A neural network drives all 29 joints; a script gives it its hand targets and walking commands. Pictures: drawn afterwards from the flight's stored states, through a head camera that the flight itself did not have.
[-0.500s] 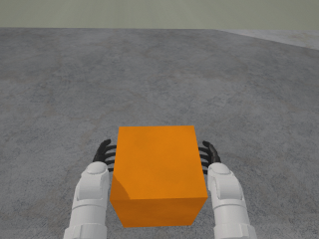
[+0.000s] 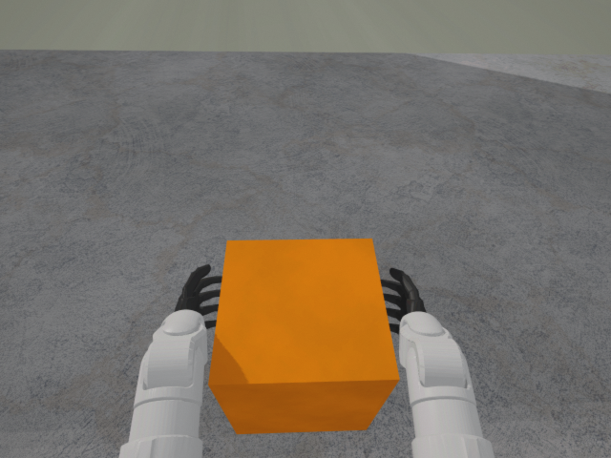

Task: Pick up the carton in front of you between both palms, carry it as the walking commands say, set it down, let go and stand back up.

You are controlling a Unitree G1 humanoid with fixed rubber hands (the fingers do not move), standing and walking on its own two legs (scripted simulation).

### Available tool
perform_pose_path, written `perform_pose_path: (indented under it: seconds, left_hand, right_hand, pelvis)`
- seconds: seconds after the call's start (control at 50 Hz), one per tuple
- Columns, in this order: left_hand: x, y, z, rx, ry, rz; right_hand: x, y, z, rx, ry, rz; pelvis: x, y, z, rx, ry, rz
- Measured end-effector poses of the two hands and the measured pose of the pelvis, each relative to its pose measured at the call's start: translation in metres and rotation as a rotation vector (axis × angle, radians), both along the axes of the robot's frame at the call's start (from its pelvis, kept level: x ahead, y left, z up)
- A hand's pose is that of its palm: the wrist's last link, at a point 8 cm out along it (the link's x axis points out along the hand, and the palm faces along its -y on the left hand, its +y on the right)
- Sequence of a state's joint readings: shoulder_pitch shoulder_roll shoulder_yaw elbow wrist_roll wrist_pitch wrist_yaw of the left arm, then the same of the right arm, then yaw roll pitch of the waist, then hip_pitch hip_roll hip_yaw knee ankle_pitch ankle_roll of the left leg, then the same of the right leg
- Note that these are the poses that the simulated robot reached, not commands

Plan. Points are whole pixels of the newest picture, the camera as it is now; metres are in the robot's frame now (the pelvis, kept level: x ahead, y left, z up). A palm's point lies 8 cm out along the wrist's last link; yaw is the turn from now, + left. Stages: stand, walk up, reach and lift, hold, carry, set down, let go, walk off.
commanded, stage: carry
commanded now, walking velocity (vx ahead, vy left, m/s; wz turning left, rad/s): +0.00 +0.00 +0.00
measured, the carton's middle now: (301, 341) +0.30 +0.00 -0.04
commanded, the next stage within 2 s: hold in 0.44 s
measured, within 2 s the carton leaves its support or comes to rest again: neither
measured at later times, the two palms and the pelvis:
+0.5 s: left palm (183, 327) +0.28 +0.16 +0.04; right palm (408, 329) +0.27 -0.14 +0.04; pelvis -0.01 +0.01 +0.00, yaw +0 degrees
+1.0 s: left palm (171, 345) +0.24 +0.16 +0.06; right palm (406, 324) +0.27 -0.14 +0.05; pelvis -0.03 -0.02 +0.01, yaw +6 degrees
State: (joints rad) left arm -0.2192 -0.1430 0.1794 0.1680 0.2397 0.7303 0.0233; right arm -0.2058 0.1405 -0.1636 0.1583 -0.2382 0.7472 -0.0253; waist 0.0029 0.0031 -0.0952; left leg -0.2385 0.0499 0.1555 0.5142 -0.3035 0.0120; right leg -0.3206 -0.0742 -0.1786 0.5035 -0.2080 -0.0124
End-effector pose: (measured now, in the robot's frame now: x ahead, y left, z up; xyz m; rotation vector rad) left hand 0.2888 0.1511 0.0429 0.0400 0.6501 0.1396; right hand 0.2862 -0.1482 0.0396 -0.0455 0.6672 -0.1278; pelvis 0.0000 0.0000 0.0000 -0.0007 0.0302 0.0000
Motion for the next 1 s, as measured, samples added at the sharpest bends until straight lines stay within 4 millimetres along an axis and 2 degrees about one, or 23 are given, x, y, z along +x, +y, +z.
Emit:
perform_pose_path:
  seconds: [0.44,0.54,0.74,1.0]
  left_hand:
    - [-0.007,0.005,-0.001,0.0,0.002,0.0]
    - [-0.016,0.008,0.001,0.008,0.01,-0.002]
    - [-0.037,0.02,0.008,0.012,0.002,0.073]
    - [-0.045,0.011,0.015,0.004,-0.003,0.106]
  right_hand:
    - [-0.007,0.005,0.0,-0.001,0.002,0.001]
    - [-0.015,0.008,0.001,-0.014,0.009,0.015]
    - [-0.014,0.021,0.007,-0.01,0.002,0.088]
    - [-0.012,0.012,0.012,0.011,-0.002,0.109]
  pelvis:
    - [-0.007,0.005,0.0,0.0,0.001,0.001]
    - [-0.011,0.006,0.006,-0.005,-0.091,0.027]
    - [-0.021,-0.002,0.008,0.004,-0.157,0.072]
    - [-0.028,-0.02,0.006,0.011,-0.181,0.109]
